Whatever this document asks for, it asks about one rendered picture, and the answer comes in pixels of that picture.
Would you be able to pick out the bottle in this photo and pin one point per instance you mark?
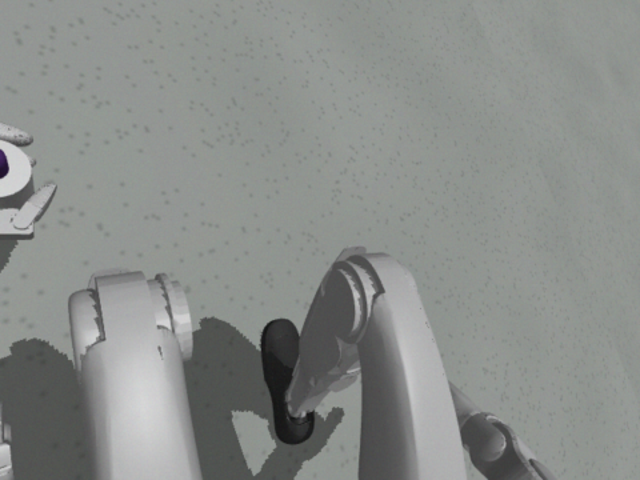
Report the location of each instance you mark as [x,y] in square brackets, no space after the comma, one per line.
[16,179]

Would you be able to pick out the right robot hand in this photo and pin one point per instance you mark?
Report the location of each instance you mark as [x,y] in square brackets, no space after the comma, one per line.
[464,407]

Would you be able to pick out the right robot foot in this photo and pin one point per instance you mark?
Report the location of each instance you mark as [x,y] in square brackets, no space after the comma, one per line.
[280,352]

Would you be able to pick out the right robot arm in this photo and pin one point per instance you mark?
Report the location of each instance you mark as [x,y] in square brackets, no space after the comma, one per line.
[498,452]

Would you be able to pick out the left robot arm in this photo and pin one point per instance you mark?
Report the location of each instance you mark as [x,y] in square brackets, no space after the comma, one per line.
[7,448]

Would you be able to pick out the left robot hand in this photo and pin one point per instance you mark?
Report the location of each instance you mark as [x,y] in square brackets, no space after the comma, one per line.
[18,224]

